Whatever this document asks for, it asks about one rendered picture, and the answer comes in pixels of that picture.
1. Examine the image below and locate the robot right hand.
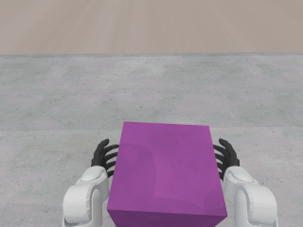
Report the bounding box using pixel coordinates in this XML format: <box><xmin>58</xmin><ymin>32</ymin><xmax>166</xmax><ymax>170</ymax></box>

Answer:
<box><xmin>213</xmin><ymin>138</ymin><xmax>240</xmax><ymax>181</ymax></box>

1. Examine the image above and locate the robot left hand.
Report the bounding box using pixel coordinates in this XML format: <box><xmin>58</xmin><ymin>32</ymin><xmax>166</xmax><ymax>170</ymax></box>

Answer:
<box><xmin>91</xmin><ymin>138</ymin><xmax>119</xmax><ymax>178</ymax></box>

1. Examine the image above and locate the robot right forearm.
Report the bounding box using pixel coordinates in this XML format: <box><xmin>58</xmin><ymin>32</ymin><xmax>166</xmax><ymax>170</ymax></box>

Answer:
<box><xmin>223</xmin><ymin>166</ymin><xmax>278</xmax><ymax>227</ymax></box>

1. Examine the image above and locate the carton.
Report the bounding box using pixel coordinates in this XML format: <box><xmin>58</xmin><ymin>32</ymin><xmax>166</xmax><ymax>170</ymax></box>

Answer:
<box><xmin>106</xmin><ymin>121</ymin><xmax>228</xmax><ymax>227</ymax></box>

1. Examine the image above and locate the robot left forearm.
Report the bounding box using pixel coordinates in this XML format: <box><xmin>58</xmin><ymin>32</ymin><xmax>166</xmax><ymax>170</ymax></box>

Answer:
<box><xmin>62</xmin><ymin>166</ymin><xmax>110</xmax><ymax>227</ymax></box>

